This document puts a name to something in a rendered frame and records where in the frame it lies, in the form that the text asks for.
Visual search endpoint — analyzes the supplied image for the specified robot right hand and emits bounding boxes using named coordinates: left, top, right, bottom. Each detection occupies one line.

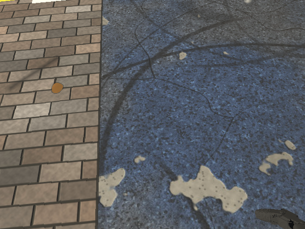
left=254, top=208, right=305, bottom=229

